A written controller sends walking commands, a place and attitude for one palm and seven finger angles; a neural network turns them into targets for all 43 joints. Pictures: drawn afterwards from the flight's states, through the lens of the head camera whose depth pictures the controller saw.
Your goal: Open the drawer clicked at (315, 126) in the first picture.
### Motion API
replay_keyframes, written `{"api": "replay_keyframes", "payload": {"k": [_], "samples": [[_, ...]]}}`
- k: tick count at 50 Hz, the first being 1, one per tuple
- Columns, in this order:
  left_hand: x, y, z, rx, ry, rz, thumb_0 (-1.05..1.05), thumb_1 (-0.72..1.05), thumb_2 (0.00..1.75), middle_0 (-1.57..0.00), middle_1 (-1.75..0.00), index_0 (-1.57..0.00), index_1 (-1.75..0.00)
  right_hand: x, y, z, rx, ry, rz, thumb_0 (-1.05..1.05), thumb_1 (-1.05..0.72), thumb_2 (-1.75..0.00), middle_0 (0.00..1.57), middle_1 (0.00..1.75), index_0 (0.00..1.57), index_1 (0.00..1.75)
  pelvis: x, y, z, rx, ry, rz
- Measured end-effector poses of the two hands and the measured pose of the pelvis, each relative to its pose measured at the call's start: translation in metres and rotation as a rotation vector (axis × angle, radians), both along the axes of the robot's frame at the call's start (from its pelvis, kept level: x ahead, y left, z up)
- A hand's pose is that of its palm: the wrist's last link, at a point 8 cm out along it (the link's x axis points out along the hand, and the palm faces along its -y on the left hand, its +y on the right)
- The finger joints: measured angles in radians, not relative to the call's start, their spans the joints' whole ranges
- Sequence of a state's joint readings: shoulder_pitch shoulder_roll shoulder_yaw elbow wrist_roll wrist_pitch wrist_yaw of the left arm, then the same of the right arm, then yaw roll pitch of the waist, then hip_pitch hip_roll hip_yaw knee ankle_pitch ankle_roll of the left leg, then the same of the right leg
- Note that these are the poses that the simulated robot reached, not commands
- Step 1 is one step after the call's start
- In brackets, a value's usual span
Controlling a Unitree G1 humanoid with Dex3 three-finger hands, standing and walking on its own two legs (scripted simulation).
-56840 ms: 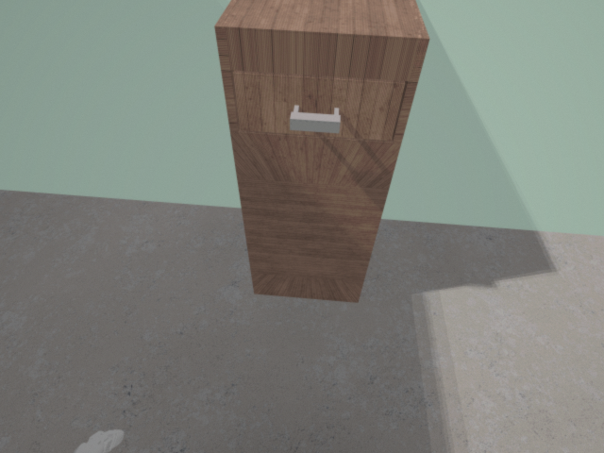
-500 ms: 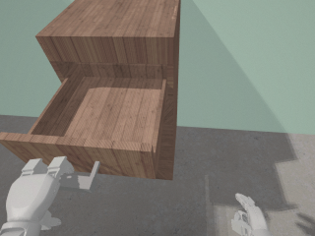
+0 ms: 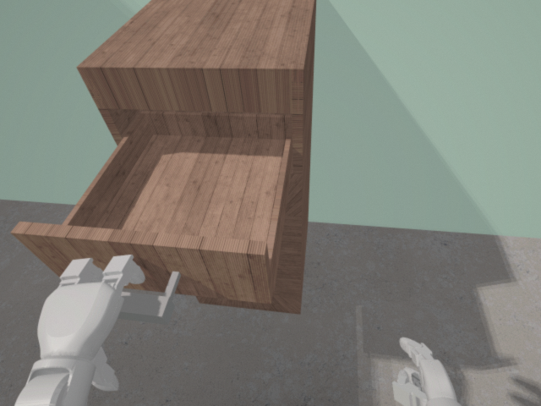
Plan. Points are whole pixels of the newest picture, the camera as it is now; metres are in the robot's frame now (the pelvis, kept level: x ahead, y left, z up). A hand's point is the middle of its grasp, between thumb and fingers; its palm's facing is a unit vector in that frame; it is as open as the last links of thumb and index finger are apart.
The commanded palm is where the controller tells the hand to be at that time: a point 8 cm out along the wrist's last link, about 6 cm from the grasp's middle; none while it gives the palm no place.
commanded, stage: lift the hand off the handle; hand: left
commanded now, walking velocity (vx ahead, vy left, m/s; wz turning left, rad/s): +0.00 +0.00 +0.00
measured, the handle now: (139, 290) +0.24 +0.23 +0.06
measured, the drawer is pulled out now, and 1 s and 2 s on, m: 0.30 0.30 0.30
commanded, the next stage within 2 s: draw the hand back to the body in 1.20 s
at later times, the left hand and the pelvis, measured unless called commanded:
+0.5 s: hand (80, 296) +0.20 +0.26 +0.13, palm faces +0.12 -0.06 -0.99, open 13.6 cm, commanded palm +0.17 +0.25 +0.18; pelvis +0.00 +0.01 +0.02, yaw +0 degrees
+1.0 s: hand (54, 261) +0.21 +0.25 +0.20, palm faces +0.16 -0.04 -0.99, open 13.8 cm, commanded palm +0.17 +0.26 +0.25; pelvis -0.01 +0.00 +0.02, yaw +1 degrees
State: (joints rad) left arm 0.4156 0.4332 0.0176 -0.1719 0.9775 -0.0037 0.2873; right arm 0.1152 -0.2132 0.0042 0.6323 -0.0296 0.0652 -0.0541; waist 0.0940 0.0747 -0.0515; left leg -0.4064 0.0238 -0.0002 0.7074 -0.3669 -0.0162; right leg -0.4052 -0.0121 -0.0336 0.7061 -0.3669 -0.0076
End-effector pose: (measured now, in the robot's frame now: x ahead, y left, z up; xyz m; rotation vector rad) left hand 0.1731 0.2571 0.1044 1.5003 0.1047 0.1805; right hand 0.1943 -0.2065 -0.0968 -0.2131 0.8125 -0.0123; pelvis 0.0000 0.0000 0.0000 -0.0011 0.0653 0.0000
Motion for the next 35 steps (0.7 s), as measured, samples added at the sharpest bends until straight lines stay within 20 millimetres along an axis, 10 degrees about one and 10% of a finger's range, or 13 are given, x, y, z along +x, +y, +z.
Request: {"api": "replay_keyframes", "payload": {"k": [35], "samples": [[0.005,-0.001,0.107,0.015,-0.093,-0.039,0.0,-0.49,0.3,-0.32,-1.2,-0.33,-1.21,0.028,0.021,0.035,0.045,-0.081,0.072,0.01,-0.9,-0.9,0.2,0.29,0.2,0.3,0.001,0.005,0.022,0.001,-0.109,0.009]]}}
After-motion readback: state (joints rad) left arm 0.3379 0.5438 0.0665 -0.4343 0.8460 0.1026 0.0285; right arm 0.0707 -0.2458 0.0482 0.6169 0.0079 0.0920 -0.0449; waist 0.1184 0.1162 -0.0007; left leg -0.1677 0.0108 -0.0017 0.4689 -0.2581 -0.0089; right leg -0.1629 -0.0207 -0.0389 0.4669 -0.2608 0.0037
